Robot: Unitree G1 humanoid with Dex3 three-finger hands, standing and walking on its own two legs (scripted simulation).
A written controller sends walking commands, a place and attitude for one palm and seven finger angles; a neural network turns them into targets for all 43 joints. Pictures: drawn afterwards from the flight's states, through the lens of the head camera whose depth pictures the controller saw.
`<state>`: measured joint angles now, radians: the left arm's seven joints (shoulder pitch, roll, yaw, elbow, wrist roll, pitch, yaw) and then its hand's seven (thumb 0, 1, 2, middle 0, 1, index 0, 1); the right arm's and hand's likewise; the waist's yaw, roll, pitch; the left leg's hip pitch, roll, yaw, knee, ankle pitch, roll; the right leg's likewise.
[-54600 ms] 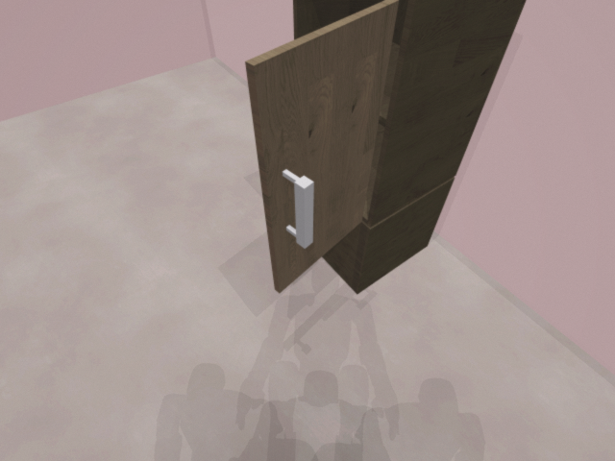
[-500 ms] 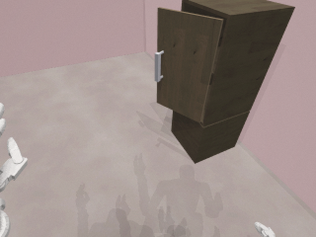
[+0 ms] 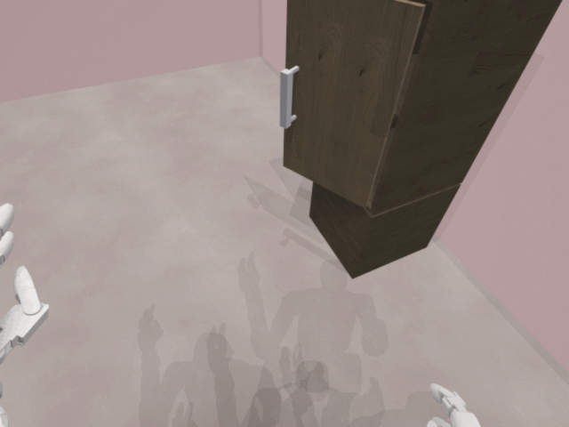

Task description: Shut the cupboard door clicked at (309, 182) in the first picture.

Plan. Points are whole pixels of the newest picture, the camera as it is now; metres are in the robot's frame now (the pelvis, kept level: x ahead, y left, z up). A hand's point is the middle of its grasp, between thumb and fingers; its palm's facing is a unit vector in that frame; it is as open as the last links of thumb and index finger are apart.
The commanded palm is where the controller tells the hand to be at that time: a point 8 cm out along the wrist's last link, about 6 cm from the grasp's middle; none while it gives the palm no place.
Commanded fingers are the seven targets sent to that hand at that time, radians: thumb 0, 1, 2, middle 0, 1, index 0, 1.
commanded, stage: stop stepping back and stand still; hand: left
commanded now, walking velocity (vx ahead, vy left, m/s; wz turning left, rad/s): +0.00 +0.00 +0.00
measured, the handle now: (290, 97) +0.98 +0.06 -0.04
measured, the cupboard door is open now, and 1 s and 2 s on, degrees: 27 27 27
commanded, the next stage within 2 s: let the arm hang, fingers relaxed in 0.28 s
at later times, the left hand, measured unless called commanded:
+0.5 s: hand (95, 371) +0.18 +0.27 -0.01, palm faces +0.16 -0.88 -0.44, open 7.4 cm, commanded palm none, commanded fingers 0.00 0.90 0.90 -0.20 -0.30 -0.20 -0.30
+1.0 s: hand out of the picture -0.08 +0.22 -0.16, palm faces +0.02 -0.97 -0.24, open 7.3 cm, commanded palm none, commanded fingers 0.00 0.90 0.90 -0.20 -0.30 -0.20 -0.30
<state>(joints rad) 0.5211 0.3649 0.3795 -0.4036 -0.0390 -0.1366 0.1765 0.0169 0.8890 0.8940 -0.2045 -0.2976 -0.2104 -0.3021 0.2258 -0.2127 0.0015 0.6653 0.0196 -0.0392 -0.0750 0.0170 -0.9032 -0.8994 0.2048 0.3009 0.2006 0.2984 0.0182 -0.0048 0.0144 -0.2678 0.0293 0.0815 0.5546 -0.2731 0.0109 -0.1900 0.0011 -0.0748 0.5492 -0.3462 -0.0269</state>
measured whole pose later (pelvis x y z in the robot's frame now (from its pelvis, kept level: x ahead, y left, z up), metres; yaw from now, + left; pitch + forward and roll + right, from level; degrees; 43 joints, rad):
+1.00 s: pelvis -0.04 +0.03 +0.01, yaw +0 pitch -2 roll -1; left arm 0.37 0.20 0.01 1.10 0.02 0.02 0.02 0.01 0.92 0.89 -0.20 -0.30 -0.20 -0.30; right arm 0.34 -0.18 0.00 1.07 -0.01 0.02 -0.02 0.01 -0.91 -0.90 0.20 0.30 0.20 0.30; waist -0.01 0.03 0.03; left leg -0.25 0.00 0.10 0.43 -0.15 0.05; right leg -0.17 -0.02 -0.07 0.41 -0.21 0.00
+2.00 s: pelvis -0.01 +0.02 +0.01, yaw -1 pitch -1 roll +0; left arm 0.26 0.18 0.01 1.14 0.02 -0.01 0.02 0.01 0.91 0.89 -0.20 -0.30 -0.20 -0.30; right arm 0.25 -0.19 0.00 1.12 -0.01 0.00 -0.03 0.01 -0.91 -0.90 0.20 0.30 0.20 0.30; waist -0.01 0.01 0.04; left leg -0.19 0.01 0.11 0.37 -0.16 0.03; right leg -0.12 -0.01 -0.05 0.37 -0.23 -0.01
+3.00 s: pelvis +0.01 -0.01 +0.00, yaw +26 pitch +3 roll +0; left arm 0.13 0.24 0.06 0.85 0.03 0.02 0.02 0.01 0.91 0.89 -0.20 -0.30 -0.20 -0.30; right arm 0.20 -0.26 -0.09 0.92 -0.02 0.06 0.00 0.01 -0.90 -0.90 0.21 0.30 0.20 0.30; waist -0.02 0.04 0.08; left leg -0.48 -0.09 -0.15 0.70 -0.34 -0.02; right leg -0.30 -0.01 0.02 0.56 -0.30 0.01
